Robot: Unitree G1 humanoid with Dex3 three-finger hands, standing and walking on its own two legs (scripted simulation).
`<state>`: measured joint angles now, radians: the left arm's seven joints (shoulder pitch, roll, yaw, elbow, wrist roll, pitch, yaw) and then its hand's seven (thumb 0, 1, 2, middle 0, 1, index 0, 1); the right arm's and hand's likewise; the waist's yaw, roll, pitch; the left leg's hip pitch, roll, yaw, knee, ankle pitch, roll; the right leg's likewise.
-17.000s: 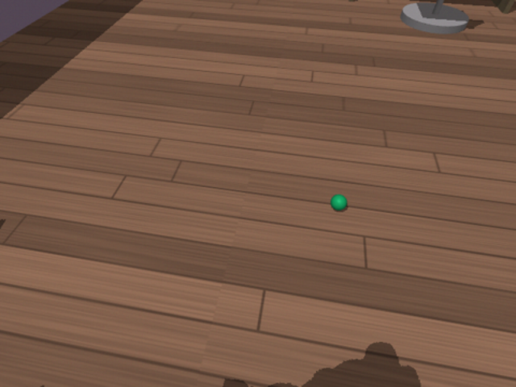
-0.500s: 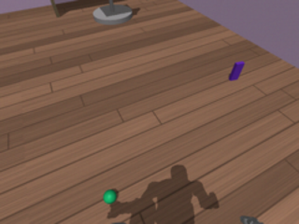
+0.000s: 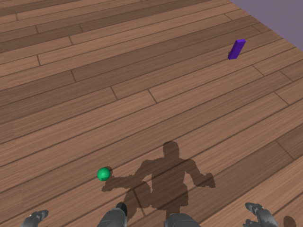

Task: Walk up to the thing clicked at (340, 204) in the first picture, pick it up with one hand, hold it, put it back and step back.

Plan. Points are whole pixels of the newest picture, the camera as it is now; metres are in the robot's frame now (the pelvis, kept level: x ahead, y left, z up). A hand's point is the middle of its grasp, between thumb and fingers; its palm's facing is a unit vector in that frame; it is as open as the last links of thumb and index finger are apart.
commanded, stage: walk up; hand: left
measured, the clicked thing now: (103, 174) +0.42 +0.26 -0.72
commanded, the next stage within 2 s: stand in 1.74 s
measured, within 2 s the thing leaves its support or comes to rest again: neither
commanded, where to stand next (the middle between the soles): +0.04 +0.02 m, yaw +0 degrees
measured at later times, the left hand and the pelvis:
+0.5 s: hand out of the picture -0.05 +0.25 -0.12, palm faces +0.14 -0.90 -0.42, open 7.4 cm; pelvis -0.03 -0.02 +0.01, yaw +6 degrees
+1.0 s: hand out of the picture +0.04 +0.30 -0.16, palm faces -0.01 -0.93 -0.37, open 7.4 cm; pelvis -0.01 +0.03 +0.00, yaw +1 degrees
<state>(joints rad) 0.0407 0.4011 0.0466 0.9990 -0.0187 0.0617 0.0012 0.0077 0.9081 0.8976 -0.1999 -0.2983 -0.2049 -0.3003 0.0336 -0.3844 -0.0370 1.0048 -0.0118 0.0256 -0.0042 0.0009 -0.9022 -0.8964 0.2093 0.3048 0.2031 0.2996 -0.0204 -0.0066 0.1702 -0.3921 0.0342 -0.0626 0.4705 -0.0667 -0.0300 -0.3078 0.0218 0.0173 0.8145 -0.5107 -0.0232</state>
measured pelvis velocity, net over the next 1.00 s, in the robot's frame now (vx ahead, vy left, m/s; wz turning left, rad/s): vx -0.01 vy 0.03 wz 0.03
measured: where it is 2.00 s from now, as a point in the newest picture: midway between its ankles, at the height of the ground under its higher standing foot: outside the picture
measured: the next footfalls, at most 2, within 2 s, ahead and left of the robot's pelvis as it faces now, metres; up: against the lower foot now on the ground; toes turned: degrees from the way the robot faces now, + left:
left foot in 0.62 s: +0.01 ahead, +0.15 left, +0.00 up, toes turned +2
right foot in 1.04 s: +0.06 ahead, -0.10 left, +0.00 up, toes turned +1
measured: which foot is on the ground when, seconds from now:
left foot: down 0.00-0.08, up 0.10-0.60, down 0.62-1.00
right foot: down 0.00-0.64, up 0.66-1.00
